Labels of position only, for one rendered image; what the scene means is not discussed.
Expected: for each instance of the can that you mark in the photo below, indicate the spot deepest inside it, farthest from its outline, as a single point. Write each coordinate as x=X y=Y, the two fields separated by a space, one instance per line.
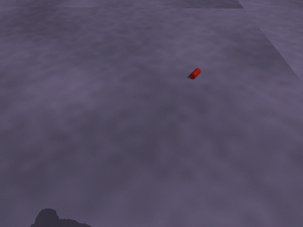
x=195 y=73

